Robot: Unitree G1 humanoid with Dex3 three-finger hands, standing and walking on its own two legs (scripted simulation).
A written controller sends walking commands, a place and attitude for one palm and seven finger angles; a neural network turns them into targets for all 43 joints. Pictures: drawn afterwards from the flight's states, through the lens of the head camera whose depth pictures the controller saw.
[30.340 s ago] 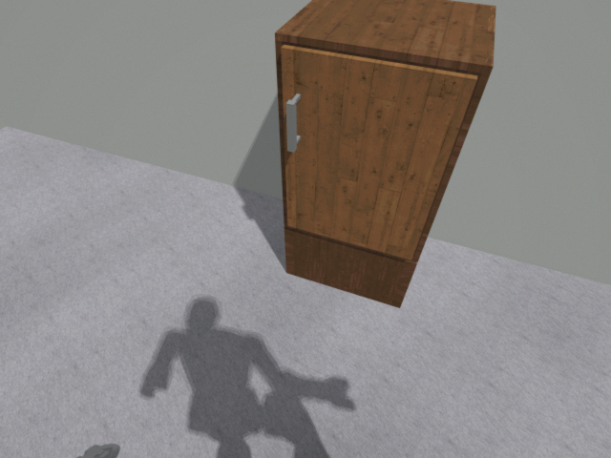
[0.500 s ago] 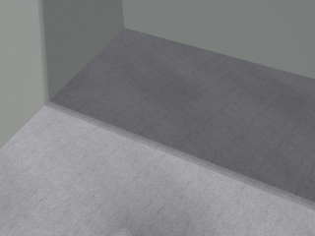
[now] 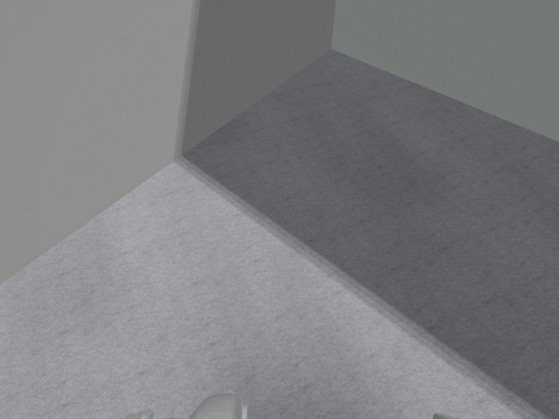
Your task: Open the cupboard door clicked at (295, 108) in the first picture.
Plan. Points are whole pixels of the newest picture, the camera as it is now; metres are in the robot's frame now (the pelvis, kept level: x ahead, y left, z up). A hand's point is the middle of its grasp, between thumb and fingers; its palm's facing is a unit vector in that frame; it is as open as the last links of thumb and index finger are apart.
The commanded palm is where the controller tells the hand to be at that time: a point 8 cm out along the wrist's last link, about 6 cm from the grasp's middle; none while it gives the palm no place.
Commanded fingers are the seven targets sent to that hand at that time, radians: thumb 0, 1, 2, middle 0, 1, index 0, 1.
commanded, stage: turn to face it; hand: left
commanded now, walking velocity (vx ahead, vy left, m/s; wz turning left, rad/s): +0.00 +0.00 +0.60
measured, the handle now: out of the picture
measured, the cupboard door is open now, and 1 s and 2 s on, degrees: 44 44 44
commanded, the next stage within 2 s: none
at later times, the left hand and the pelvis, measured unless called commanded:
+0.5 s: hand out of the picture +0.03 +0.20 -0.15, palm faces +0.32 -0.89 -0.32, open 7.4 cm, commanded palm none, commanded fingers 0.00 0.90 0.90 -0.20 -0.30 -0.20 -0.30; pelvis +0.00 -0.04 -0.01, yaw +19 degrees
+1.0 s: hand out of the picture -0.04 +0.17 -0.16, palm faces +0.60 -0.75 -0.29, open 7.4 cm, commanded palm none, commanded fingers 0.00 0.90 0.90 -0.20 -0.30 -0.20 -0.30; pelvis +0.01 -0.07 -0.01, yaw +38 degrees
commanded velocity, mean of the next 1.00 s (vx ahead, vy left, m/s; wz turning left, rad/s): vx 0.00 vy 0.00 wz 0.60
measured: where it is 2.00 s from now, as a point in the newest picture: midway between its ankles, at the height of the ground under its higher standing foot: outside the picture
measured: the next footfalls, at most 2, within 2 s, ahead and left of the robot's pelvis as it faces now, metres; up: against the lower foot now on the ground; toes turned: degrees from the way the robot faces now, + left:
left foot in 0.12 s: +0.04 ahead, +0.13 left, +0.00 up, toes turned +11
right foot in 0.42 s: +0.09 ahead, -0.15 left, +0.00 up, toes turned +13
